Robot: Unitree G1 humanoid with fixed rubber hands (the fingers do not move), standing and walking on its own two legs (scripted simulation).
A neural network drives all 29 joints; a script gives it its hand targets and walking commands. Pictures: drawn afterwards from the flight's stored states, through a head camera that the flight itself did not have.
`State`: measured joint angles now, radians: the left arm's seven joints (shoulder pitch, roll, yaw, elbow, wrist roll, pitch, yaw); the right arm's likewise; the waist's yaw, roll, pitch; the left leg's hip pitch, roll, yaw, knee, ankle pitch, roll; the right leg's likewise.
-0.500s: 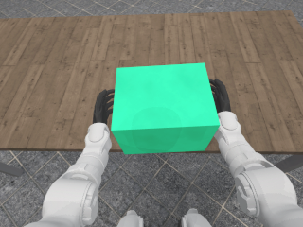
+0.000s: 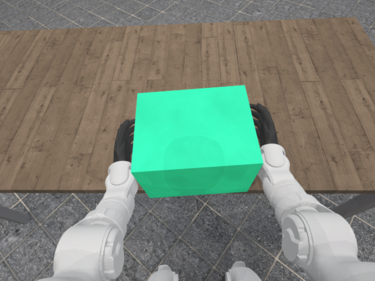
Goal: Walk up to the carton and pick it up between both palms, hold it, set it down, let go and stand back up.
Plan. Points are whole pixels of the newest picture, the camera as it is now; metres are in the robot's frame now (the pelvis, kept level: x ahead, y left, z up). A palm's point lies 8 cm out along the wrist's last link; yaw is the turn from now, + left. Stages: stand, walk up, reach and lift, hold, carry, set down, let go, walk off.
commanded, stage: reach and lift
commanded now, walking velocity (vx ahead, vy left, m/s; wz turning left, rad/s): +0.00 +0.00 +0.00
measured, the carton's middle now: (194, 144) +0.42 +0.00 +0.00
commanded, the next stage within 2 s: none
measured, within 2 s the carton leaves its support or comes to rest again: leaves its support in 1.32 s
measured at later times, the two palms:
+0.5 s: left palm (124, 156) +0.40 +0.17 +0.00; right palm (266, 139) +0.42 -0.16 +0.01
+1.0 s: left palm (123, 158) +0.39 +0.17 +0.00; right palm (267, 140) +0.41 -0.16 +0.01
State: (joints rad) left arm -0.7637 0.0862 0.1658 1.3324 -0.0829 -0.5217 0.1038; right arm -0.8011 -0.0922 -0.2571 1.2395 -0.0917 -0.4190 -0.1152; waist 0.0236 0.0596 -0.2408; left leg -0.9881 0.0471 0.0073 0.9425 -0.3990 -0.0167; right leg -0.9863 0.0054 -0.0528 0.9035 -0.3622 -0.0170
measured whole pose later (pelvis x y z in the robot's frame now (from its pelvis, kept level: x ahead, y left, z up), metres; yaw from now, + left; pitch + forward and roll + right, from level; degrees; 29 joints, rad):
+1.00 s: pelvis +0.02 +0.01 +0.01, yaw +0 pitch +26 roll -3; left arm -0.66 0.06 0.10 1.33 -0.16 -0.66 0.11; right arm -0.71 -0.10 -0.15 1.25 -0.07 -0.53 -0.13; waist 0.00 0.10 -0.26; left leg -0.94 0.06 -0.02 0.90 -0.41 -0.01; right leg -0.91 0.02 -0.08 0.81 -0.35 -0.01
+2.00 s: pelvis +0.01 +0.00 +0.05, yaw +3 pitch +15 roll -1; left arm -0.57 0.11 -0.03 1.04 -0.23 -0.32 0.13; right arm -0.56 -0.10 -0.03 0.84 0.11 -0.12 -0.17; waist -0.05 0.06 -0.22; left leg -0.57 0.01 -0.02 0.53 -0.22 -0.01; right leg -0.55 -0.02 -0.08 0.50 -0.21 -0.01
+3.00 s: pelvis -0.01 +0.00 +0.07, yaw +2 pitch -2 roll +0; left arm -0.49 0.01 0.18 0.28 0.13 0.48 0.05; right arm -0.52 -0.06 -0.12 0.47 0.09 0.31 -0.16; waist -0.04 -0.01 -0.06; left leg -0.17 0.01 0.00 0.35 -0.15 -0.01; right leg -0.16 0.00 -0.06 0.31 -0.12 -0.01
